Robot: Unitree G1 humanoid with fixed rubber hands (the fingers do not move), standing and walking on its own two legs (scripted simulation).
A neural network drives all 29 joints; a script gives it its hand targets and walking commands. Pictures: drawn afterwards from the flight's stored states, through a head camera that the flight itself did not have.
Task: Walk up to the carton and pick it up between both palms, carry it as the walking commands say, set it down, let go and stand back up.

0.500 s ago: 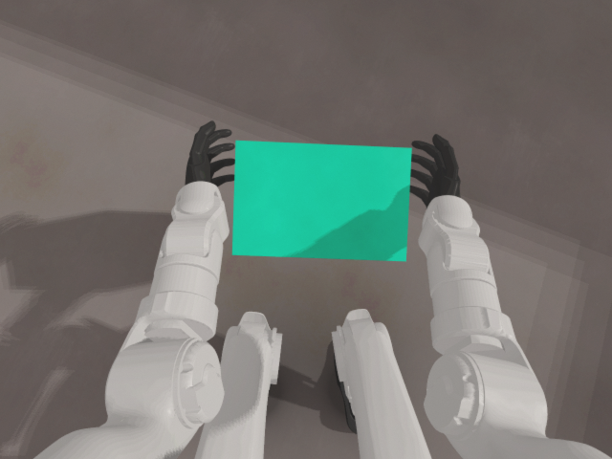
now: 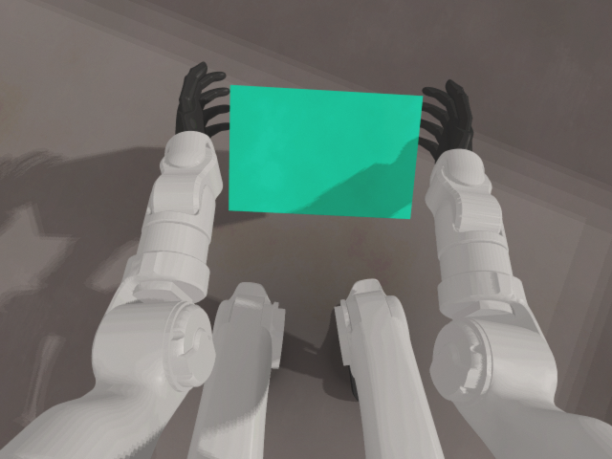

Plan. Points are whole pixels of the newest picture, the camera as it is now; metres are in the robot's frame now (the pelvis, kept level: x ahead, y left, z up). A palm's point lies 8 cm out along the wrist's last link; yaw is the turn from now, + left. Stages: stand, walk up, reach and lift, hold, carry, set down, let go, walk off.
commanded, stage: set down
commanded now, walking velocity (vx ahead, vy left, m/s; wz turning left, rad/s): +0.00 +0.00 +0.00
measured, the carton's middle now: (319, 156) +0.49 -0.02 -0.20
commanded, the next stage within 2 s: none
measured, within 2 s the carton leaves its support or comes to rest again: neither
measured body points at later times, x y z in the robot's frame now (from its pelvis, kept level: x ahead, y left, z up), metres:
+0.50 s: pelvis +0.00 +0.00 -0.06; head +0.32 +0.00 +0.25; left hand +0.53 +0.13 -0.20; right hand +0.50 -0.18 -0.20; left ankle +0.11 +0.12 -0.42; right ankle +0.11 -0.12 -0.42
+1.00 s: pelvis +0.01 +0.00 -0.08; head +0.35 -0.01 +0.21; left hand +0.53 +0.14 -0.26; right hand +0.51 -0.18 -0.25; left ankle +0.11 +0.12 -0.42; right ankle +0.11 -0.12 -0.42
